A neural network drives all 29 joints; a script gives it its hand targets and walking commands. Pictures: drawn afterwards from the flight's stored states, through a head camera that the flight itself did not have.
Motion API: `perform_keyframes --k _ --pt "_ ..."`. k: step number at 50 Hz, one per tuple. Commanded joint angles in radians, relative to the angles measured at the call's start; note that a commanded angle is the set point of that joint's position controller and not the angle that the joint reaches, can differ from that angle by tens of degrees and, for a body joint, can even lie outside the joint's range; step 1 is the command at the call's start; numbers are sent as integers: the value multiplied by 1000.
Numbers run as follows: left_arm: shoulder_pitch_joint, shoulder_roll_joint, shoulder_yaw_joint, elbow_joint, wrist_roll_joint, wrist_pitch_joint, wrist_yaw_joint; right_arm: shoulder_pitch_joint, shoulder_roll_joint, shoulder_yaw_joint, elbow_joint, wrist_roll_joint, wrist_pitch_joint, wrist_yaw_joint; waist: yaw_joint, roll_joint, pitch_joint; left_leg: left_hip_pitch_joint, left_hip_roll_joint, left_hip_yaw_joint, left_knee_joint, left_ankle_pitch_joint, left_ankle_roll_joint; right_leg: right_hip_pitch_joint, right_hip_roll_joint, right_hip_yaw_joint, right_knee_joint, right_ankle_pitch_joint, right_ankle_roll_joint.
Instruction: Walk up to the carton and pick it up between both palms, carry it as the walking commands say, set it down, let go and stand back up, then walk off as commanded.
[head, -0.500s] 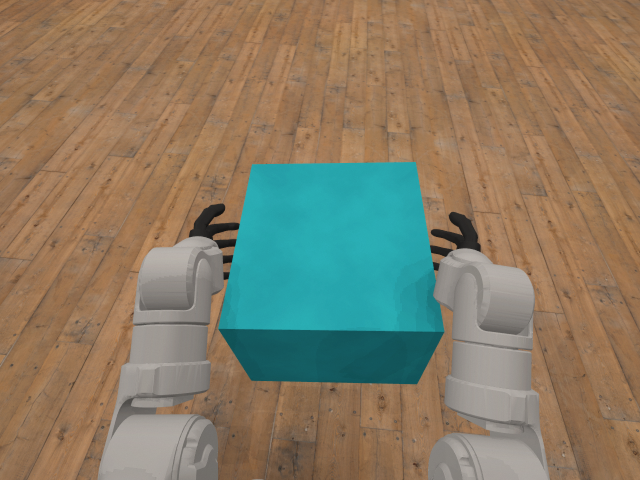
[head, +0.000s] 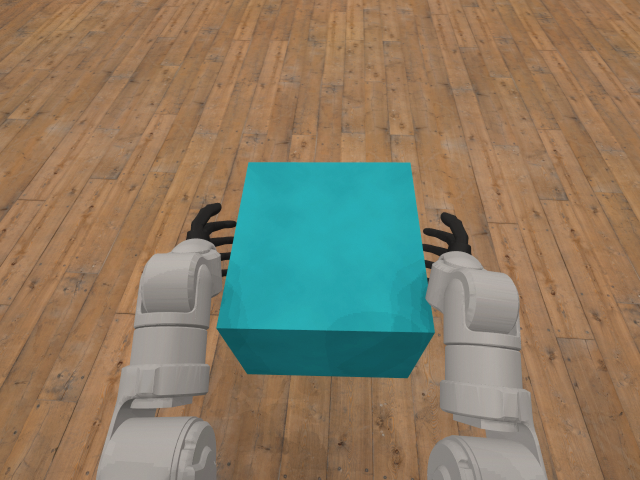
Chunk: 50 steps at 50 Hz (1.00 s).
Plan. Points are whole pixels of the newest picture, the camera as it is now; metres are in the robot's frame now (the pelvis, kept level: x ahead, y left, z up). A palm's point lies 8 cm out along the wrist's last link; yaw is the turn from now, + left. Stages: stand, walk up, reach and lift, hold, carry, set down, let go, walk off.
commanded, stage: carry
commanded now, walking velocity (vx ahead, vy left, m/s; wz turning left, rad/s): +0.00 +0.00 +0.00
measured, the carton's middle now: (327, 269) +0.40 +0.00 +0.00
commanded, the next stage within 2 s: none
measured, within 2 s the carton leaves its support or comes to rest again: neither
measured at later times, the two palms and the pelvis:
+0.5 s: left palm (210, 150) +0.58 +0.19 +0.07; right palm (403, 146) +0.59 -0.12 +0.07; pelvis +0.24 +0.01 +0.00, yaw +1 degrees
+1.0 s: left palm (229, 110) +0.68 +0.17 +0.08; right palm (407, 117) +0.67 -0.14 +0.07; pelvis +0.36 +0.01 +0.01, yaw +1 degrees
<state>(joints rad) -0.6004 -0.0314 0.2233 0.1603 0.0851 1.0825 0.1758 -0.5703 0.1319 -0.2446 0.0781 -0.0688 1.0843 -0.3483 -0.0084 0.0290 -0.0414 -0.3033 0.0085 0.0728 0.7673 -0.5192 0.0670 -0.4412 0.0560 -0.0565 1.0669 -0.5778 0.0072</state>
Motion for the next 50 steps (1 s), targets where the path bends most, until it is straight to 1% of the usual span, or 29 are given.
perform_keyframes --k 1,4,5,6,7,8,10,11,13,14,18,20,21,22,23,25,27,28,32,34,36,39,42,44,45,46,47,49,50 --pt "-547 -1151 -697 -407 -507 -7 -332 -456 935 678 -335 407 21 509 -73 74 -526 1045 215 -284 -54 1707 104 -697 48 -114 -64 -173 -21" --pt "-699 -1121 -676 -346 -486 24 -323 -879 891 761 -456 497 59 490 11 -35 -568 537 136 -32 131 1555 -22 41 82 -142 -593 396 -18" --pt "-377 -1089 -531 -66 -347 18 -345 -624 862 643 -204 359 52 496 67 -52 -616 243 123 0 268 1148 -66 418 -30 -19 -600 832 -39" --pt "-168 -1160 -610 -166 -371 53 -351 -521 908 760 -419 407 74 507 54 -321 -679 -53 14 9 389 269 -101 716 -266 273 -491 1624 -133" --pt "-226 -1139 -601 -203 -351 34 -351 -494 944 752 -377 414 74 522 41 -372 -647 -205 -81 -70 499 -121 -98 801 -362 394 -434 2020 -218" --pt "-324 -1163 -664 -271 -411 20 -347 -643 931 810 -472 488 75 527 57 -337 -570 -264 -94 -117 493 -115 -74 724 -369 422 -443 2071 -246" --pt "-645 -1146 -708 -336 -443 5 -329 -892 940 834 -449 545 60 534 73 -194 -426 -431 -84 -118 460 -161 -56 725 -346 420 -461 1875 -256" --pt "-271 -1131 -652 -267 -357 31 -333 -414 989 754 -243 444 89 544 68 -231 -417 -447 -52 -112 383 -164 -74 744 -298 349 -466 1780 -231" --pt "-431 -1039 -602 -226 -303 -44 -325 -373 917 614 -5 337 29 558 59 -149 -453 -509 -21 -74 254 -105 -44 789 -288 331 -406 1694 -213" --pt "-740 -1132 -783 -548 -467 -43 -317 -586 1002 736 -262 467 32 559 65 -160 -475 -585 -31 -42 161 -91 -36 896 -264 297 -353 1718 -214" --pt "-633 -980 -551 -147 -264 -117 -312 -541 859 461 93 289 -76 554 15 -36 -600 38 -33 34 -177 412 -28 428 -201 99 -322 1360 -139" --pt "-836 -951 -694 -311 -382 -132 -314 -719 837 579 -98 372 -119 543 -5 223 -660 447 255 -292 -185 1407 122 80 -63 8 -113 604 -26" --pt "-648 -891 -447 100 -171 -180 -324 -600 767 362 280 169 -183 542 0 270 -637 514 344 -394 -201 1569 218 9 14 37 -63 6 -29" --pt "-745 -959 -646 -160 -358 -161 -335 -727 798 531 -47 307 -180 524 2 192 -645 498 352 -405 -163 1593 245 17 5 95 -30 -72 -52" --pt "-354 -1008 -526 90 -231 -147 -343 -391 817 453 144 200 -160 534 -3 201 -635 555 324 -364 -136 1630 222 -56 1 69 -99 -82 -48" --pt "-259 -1116 -729 -366 -400 -102 -350 -189 949 658 -234 322 -103 533 -16 142 -585 616 283 -278 -95 1514 159 -142 -34 75 -251 -18 -54" --pt "-239 -1124 -685 -213 -375 -76 -363 -269 899 653 -241 281 -94 519 -14 154 -627 605 236 -244 -77 1518 126 -78 -11 38 -345 97 -41" --pt "-431 -1104 -757 -373 -438 -81 -357 -479 882 731 -387 354 -94 515 -2 143 -653 565 228 -217 -58 1524 114 -1 -16 32 -462 208 -35" --pt "-464 -1027 -626 -178 -325 -117 -348 -628 779 644 -246 290 -100 523 9 -5 -692 229 163 -111 -66 880 23 338 -135 111 -432 841 -82" --pt "-250 -1110 -722 -322 -375 -91 -351 -427 867 750 -424 350 -73 527 8 -121 -655 164 112 -97 -100 708 -10 351 -184 124 -361 1041 -111" --pt "-279 -1041 -608 -134 -288 -130 -349 -342 804 610 -158 232 -106 536 6 -16 -666 223 134 -117 -63 983 -9 345 -149 76 -358 966 -95" --pt "-487 -1027 -719 -343 -371 -145 -329 -556 846 740 -307 380 -114 531 0 13 -613 383 173 -145 -27 1401 32 134 -52 -5 -383 675 -39" --pt "-205 -1033 -635 -189 -253 -155 -339 -213 834 605 -109 245 -125 555 10 77 -649 316 160 -125 -56 1164 14 249 -106 76 -427 763 -99" --pt "-608 -1037 -791 -404 -425 -141 -327 -698 841 809 -423 442 -117 538 6 -38 -625 224 128 -83 -1 1139 7 314 -101 58 -395 966 -85" --pt "-69 -1016 -532 -5 -174 -149 -349 -118 831 550 40 183 -119 550 8 -70 -583 159 113 -56 -16 1014 -22 361 -104 45 -418 1010 -94" --pt "-388 -1041 -726 -352 -363 -149 -342 -466 853 760 -349 368 -126 540 11 -89 -577 75 83 -47 -3 856 -22 433 -150 94 -381 1231 -107" --pt "-259 -1011 -610 -104 -255 -164 -341 -375 804 632 -151 273 -136 550 5 -116 -588 66 56 -24 -99 755 -36 453 -171 100 -311 1323 -133" --pt "-342 -1050 -731 -295 -357 -144 -349 -458 840 764 -336 358 -124 546 3 -89 -614 167 75 -72 -150 828 -20 370 -167 93 -318 1162 -115" --pt "-291 -1013 -605 -92 -252 -160 -346 -348 836 628 -75 260 -132 546 3 -4 -578 248 111 -92 -94 1135 4 259 -107 15 -327 952 -77"
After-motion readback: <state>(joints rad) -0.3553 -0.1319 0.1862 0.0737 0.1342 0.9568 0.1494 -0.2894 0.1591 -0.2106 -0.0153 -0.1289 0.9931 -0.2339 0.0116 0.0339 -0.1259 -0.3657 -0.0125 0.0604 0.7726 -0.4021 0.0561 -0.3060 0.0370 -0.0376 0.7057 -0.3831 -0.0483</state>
